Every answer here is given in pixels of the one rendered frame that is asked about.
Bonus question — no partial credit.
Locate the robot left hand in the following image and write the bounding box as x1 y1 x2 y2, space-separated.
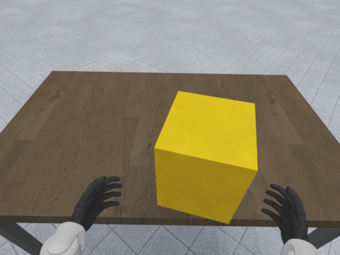
69 176 122 231

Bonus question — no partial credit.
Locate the robot right hand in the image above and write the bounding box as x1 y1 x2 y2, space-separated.
261 184 309 244

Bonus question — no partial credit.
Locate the table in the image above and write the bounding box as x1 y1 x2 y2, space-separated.
0 71 340 255

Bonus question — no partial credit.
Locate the left robot forearm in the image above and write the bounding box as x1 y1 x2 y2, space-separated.
40 222 87 255

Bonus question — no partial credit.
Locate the right robot forearm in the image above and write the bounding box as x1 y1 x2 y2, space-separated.
280 239 319 255

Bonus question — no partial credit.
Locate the carton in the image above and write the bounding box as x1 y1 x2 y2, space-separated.
154 91 258 224

